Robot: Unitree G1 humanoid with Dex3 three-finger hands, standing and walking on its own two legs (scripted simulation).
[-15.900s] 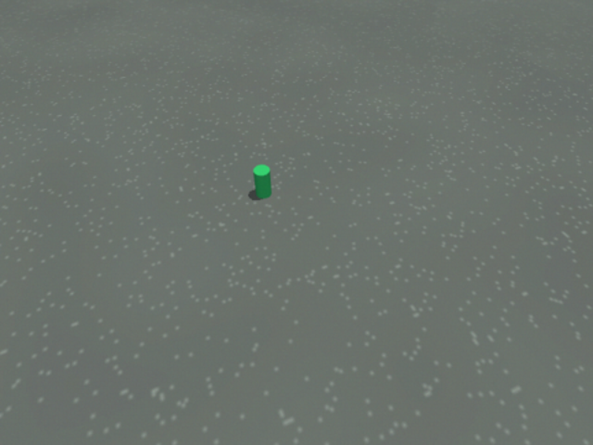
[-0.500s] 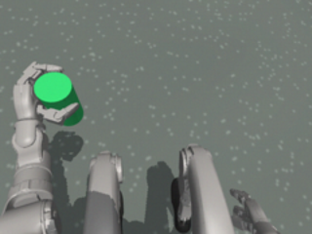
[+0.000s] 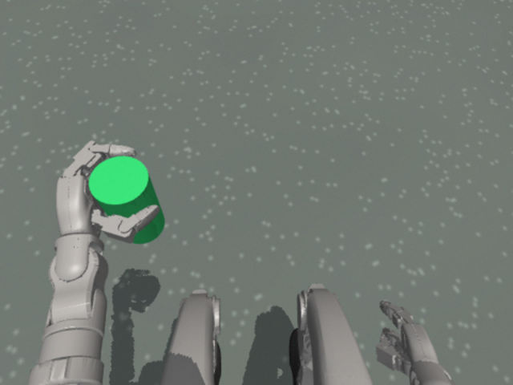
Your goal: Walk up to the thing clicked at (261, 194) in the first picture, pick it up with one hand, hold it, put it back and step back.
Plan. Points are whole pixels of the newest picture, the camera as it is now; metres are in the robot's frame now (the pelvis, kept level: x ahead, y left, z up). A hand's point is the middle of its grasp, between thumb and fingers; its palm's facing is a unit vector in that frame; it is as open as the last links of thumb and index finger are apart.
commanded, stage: lift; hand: left
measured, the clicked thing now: (132, 204) +0.38 +0.20 -0.01
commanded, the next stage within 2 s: hold in 1.28 s
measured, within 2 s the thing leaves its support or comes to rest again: neither
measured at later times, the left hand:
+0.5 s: hand (102, 156) +0.38 +0.19 +0.13, palm faces +0.15 -0.99 -0.01, open 10.6 cm
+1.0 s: hand (96, 131) +0.38 +0.18 +0.18, palm faces +0.14 -0.99 +0.00, open 10.6 cm
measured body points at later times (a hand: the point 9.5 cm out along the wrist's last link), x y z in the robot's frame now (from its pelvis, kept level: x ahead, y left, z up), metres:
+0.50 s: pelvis +0.03 +0.00 +0.10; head +0.12 +0.02 +0.54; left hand +0.36 +0.24 +0.14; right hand +0.17 -0.25 -0.01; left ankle +0.05 +0.12 -0.53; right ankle +0.07 -0.15 -0.53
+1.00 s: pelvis +0.04 +0.00 +0.14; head +0.11 +0.01 +0.59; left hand +0.36 +0.23 +0.18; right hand +0.18 -0.24 +0.03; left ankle +0.05 +0.12 -0.53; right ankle +0.07 -0.15 -0.53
